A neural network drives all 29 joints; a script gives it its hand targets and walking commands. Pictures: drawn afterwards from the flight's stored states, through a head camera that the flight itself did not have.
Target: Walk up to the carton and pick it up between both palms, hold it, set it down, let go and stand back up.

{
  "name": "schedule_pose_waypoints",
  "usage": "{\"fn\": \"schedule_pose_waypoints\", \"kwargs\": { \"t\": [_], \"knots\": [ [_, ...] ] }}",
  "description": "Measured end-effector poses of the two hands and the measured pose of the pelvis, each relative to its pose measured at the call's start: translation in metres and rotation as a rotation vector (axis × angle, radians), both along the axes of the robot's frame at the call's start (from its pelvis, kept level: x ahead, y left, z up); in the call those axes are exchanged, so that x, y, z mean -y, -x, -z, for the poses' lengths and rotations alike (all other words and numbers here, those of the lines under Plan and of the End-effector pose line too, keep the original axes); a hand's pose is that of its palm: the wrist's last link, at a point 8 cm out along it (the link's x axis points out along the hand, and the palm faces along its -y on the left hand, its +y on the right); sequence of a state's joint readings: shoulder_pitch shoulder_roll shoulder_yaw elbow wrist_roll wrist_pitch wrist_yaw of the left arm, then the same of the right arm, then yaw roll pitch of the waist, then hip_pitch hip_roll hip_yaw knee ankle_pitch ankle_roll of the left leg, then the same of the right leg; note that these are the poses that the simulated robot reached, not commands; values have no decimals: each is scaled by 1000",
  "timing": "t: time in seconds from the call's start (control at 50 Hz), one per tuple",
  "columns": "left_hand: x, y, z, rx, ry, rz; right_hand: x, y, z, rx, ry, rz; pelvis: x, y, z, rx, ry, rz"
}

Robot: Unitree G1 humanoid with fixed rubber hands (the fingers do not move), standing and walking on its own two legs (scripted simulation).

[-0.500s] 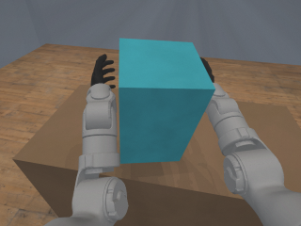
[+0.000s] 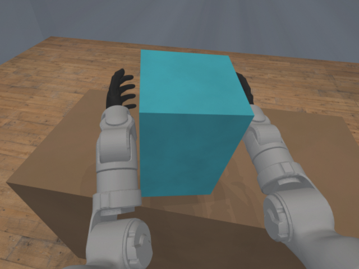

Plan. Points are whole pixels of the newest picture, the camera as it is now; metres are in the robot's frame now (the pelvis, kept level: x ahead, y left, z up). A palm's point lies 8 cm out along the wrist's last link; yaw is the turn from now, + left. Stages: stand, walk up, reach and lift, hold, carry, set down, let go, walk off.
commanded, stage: set down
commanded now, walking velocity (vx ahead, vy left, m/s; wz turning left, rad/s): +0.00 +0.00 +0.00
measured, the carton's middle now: (180, 132) +0.38 -0.03 +0.14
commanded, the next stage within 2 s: none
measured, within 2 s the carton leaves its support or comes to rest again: neither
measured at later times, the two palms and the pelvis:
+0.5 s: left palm (126, 122) +0.38 +0.08 +0.18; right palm (244, 118) +0.39 -0.19 +0.15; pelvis +0.00 +0.00 +0.00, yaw -2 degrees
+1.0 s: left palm (135, 130) +0.37 +0.07 +0.16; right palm (250, 128) +0.38 -0.20 +0.12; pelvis -0.01 -0.02 +0.00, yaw -2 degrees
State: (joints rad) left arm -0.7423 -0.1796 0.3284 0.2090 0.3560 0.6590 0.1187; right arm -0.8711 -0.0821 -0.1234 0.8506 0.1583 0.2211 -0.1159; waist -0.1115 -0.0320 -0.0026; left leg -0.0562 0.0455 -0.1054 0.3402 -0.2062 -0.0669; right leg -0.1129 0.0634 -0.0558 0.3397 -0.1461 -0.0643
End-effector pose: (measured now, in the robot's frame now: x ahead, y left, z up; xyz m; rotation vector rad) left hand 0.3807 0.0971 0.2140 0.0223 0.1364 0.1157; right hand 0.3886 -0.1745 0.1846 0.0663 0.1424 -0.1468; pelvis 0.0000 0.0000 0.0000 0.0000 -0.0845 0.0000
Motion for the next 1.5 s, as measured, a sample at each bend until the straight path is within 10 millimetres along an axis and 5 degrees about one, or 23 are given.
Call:
{"fn": "schedule_pose_waypoints", "kwargs": {
  "t": [0.98,1.5],
  "knots": [
    [29,8,56,-92,-33,-10,29,5,62,-63,18,-47,18,8,0,-69,-20,28],
    [27,14,57,-70,-20,-25,28,7,60,-19,33,-52,23,6,0,-51,-24,21]
  ]
}}
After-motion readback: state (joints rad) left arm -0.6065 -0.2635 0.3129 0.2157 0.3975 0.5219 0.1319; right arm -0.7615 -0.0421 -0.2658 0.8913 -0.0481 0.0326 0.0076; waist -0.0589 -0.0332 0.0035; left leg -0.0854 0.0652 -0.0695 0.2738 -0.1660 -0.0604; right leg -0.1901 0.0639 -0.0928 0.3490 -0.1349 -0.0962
